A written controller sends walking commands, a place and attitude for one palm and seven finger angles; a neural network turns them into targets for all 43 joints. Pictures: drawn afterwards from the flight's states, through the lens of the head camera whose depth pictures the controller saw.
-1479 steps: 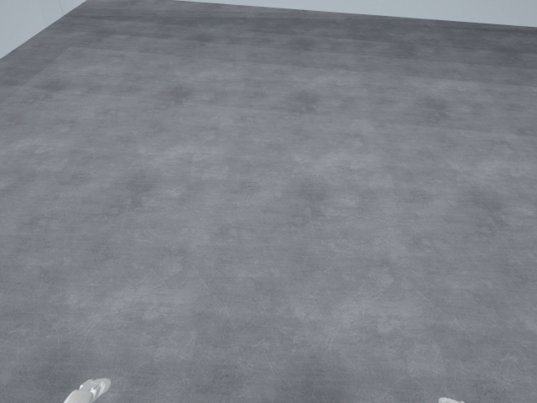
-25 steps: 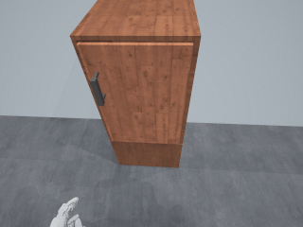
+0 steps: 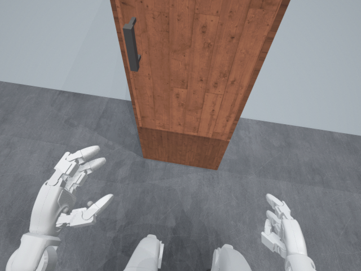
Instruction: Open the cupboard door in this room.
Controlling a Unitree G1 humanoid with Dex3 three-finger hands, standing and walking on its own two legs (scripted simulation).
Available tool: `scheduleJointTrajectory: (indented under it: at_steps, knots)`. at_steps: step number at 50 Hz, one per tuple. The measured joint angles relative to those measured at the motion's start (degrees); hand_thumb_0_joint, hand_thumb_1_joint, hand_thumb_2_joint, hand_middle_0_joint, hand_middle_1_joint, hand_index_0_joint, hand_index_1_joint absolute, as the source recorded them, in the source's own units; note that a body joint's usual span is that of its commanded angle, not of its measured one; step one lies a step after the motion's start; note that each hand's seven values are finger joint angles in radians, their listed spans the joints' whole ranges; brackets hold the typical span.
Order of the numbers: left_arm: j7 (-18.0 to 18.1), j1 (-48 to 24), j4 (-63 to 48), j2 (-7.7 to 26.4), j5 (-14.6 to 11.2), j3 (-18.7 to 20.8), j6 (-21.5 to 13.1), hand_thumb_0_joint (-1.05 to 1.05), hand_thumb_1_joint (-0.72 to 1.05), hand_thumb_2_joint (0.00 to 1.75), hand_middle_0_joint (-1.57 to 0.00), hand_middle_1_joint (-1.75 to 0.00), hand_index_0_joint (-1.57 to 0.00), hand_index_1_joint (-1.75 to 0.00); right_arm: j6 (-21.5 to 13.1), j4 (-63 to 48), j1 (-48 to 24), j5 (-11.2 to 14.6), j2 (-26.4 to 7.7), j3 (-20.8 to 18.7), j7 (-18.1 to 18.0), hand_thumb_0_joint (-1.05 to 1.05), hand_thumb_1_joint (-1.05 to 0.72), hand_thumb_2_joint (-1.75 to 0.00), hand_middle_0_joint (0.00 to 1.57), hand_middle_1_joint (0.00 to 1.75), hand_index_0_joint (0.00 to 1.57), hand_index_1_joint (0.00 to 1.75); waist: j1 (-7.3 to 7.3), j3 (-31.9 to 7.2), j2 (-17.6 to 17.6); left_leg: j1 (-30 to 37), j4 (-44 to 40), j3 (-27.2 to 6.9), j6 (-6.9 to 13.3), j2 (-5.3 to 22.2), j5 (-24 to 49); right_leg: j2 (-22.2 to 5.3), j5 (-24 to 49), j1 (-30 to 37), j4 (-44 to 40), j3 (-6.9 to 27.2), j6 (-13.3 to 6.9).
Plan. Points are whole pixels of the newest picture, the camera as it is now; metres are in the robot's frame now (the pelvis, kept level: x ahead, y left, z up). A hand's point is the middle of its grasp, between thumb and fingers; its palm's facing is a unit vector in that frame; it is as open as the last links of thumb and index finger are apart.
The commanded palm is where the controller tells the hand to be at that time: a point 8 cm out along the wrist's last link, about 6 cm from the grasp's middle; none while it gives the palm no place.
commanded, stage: raise the hand with hooked fingers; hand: left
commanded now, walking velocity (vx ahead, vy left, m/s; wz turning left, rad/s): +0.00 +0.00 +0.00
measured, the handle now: (134, 45) +0.64 +0.22 +0.10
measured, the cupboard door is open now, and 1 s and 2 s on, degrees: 0 0 0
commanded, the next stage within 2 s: move the hooked fingers beside the handle in 1.46 s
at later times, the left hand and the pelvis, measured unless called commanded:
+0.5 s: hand (76, 173) +0.27 +0.24 +0.07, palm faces -0.07 -1.00 -0.06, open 12.9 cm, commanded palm +0.25 +0.30 +0.10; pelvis +0.01 +0.02 +0.03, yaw -1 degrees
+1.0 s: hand (61, 128) +0.33 +0.28 +0.12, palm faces +0.01 -1.00 -0.06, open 14.0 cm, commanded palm +0.30 +0.32 +0.12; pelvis +0.03 +0.00 +0.05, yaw -1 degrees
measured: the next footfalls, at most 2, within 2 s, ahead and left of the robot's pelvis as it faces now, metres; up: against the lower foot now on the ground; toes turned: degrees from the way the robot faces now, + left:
none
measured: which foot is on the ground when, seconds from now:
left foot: down 0.00-1.00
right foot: down 0.00-1.00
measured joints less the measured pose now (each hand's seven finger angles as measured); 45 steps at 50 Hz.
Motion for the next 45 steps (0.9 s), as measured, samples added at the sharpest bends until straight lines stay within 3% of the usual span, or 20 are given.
scheduleJointTrajectory:
  at_steps: [2, 5, 7, 9, 14, 18, 23, 32, 39, 45]
  knots:
    - [-1.6, -3.5, 0.5, 1.3, 0.1, -0.4, 3.5, 0.01, 0.31, 0.64, -0.24, -0.68, -0.23, -0.68, 0.7, 1.0, 0.8, 0.4, 1.5, 1.5, -0.1, 0.01, -0.90, -0.89, 0.20, 0.30, 0.20, 0.30, -0.95, 0.1, 0.7, -0.4, -0.1, 0.2, 0.3, 0.0, 0.3, 0.1, 0.7, -0.3, -0.5, 0.2, 0.3]
    - [-2.7, -5.5, 2.0, 2.7, -0.5, 0.2, 11.5, 0.01, 0.24, 0.61, -0.25, -0.72, -0.24, -0.72, 2.4, 1.4, 2.9, 1.1, 3.2, 2.7, -0.2, 0.01, -0.90, -0.89, 0.20, 0.30, 0.21, 0.30, -2.92, 0.3, 1.4, 0.8, -2.3, 1.3, 0.9, 0.0, 1.3, 0.2, 2.1, 0.5, -2.8, 1.2, 0.8]
    - [-1.7, -4.5, 2.3, 2.9, -1.3, 1.2, 15.6, 0.01, 0.19, 0.59, -0.25, -0.75, -0.25, -0.75, 3.1, 1.2, 4.8, 1.3, 3.5, 2.8, -0.4, 0.02, -0.90, -0.89, 0.21, 0.30, 0.21, 0.30, -4.00, 0.2, 1.4, 2.4, -4.6, 2.4, 1.3, 0.0, 2.2, 0.2, 3.1, 1.7, -4.8, 2.1, 1.1]
    - [0.5, -2.6, 1.7, 2.7, -2.0, 2.5, 17.2, 0.01, 0.15, 0.57, -0.26, -0.78, -0.25, -0.78, 3.3, 0.9, 6.7, 1.2, 3.2, 2.4, -0.6, 0.02, -0.90, -0.89, 0.21, 0.30, 0.21, 0.30, -4.57, -0.2, 1.3, 4.0, -6.7, 3.2, 1.6, -0.1, 2.9, 0.2, 3.9, 2.9, -6.8, 2.8, 1.4]
    - [5.3, 0.2, 0.6, 2.6, -1.5, 5.1, 11.8, 0.01, 0.03, 0.52, -0.27, -0.86, -0.26, -0.86, 2.2, 1.2, 9.7, 0.7, 0.4, 0.6, -0.7, 0.02, -0.90, -0.89, 0.21, 0.30, 0.21, 0.30, -4.28, -1.0, 0.7, 5.6, -8.9, 3.7, 2.0, -0.6, 3.5, -0.2, 4.4, 4.4, -8.8, 3.2, 1.5]
    - [3.5, -2.1, 3.3, 3.5, -1.3, 5.3, 8.3, 0.01, -0.06, 0.48, -0.27, -0.92, -0.26, -0.92, 1.3, 1.8, 9.1, 1.0, -2.6, -0.1, -0.9, 0.02, -0.90, -0.89, 0.20, 0.30, 0.21, 0.30, -3.91, -0.9, 0.7, 4.9, -7.9, 3.0, 2.2, -1.0, 3.0, -0.6, 3.8, 4.2, -8.1, 2.6, 1.7]
    - [-1.4, -5.0, 6.6, 5.1, -1.6, 4.8, 10.7, 0.00, -0.18, 0.43, -0.28, -0.99, -0.27, -0.99, 0.7, 1.2, 6.8, 1.5, -3.8, -0.5, -1.7, 0.02, -0.90, -0.89, 0.20, 0.30, 0.20, 0.30, -4.13, -0.5, 0.2, 6.1, -8.5, 2.9, 2.2, -0.8, 2.8, -0.3, 3.8, 5.5, -9.0, 2.5, 1.9]
    - [-1.1, -8.7, 8.5, 6.9, -3.7, 9.1, 11.7, 0.00, -0.39, 0.35, -0.30, -1.12, -0.29, -1.12, 0.8, -1.1, 5.6, 1.4, -2.3, 0.7, -1.3, 0.01, -0.90, -0.90, 0.20, 0.30, 0.20, 0.30, -3.71, -0.7, 0.1, 10.3, -12.2, 2.3, 1.4, -0.2, 3.3, 0.3, 4.2, 10.0, -12.7, 1.7, 1.5]
    - [-5.6, -12.7, 14.3, 8.5, -3.7, 10.2, 14.5, -0.01, -0.47, 0.31, -0.30, -1.18, -0.29, -1.18, 1.8, -0.3, 5.4, 1.3, -2.4, 1.9, -1.3, 0.01, -0.90, -0.89, 0.20, 0.30, 0.21, 0.30, -3.09, -0.3, 1.4, 11.6, -13.9, 2.2, 1.2, -0.1, 3.7, 0.5, 4.3, 11.2, -14.2, 1.5, 1.2]
    - [-7.4, -16.8, 18.0, 9.6, -4.8, 12.8, 13.3, -0.01, -0.49, 0.30, -0.30, -1.19, -0.30, -1.19, 2.4, 1.1, 6.1, 1.1, -2.5, 2.0, -1.9, 0.01, -0.90, -0.89, 0.20, 0.30, 0.21, 0.30, -3.21, 0.3, 1.4, 12.9, -15.4, 2.4, 0.8, 0.1, 4.1, 0.8, 4.5, 12.0, -15.0, 1.7, 0.9]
